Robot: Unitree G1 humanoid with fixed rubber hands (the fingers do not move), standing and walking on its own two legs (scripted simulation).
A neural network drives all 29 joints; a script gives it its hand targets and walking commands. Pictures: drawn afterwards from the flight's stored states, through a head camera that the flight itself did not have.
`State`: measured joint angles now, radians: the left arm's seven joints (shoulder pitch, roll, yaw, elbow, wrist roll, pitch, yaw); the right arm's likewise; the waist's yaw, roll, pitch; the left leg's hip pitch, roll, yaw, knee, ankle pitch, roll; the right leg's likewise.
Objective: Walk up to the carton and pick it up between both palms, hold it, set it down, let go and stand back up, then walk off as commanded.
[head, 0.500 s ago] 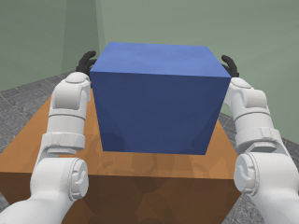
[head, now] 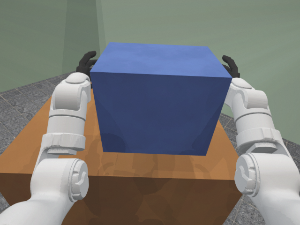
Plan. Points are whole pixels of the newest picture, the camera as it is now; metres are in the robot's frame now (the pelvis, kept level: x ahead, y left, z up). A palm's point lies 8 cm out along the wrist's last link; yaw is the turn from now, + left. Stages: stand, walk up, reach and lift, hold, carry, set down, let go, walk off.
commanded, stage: hold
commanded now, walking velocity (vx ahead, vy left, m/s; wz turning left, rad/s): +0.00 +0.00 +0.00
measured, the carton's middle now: (156, 97) +0.39 +0.01 +0.22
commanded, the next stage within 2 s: set down in 0.60 s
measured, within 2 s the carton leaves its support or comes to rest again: neither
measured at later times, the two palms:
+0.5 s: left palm (83, 80) +0.37 +0.19 +0.27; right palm (229, 84) +0.38 -0.18 +0.28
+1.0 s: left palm (80, 69) +0.39 +0.20 +0.29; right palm (225, 76) +0.39 -0.17 +0.30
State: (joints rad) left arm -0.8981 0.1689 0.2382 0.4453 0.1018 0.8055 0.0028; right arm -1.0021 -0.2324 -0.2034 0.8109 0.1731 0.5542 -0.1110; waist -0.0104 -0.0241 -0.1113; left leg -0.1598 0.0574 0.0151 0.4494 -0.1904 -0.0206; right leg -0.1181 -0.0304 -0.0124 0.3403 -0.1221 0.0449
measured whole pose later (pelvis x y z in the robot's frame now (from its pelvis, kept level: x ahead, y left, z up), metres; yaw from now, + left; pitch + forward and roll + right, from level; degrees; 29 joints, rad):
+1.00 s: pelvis +0.01 +0.00 +0.00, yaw +0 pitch -6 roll -1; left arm -0.97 0.17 0.38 0.55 0.23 0.60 -0.11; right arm -1.00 -0.18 -0.21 0.81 0.15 0.35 -0.15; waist -0.02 -0.04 -0.10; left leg -0.14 0.06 0.01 0.43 -0.19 -0.02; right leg -0.11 -0.03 -0.01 0.34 -0.13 0.04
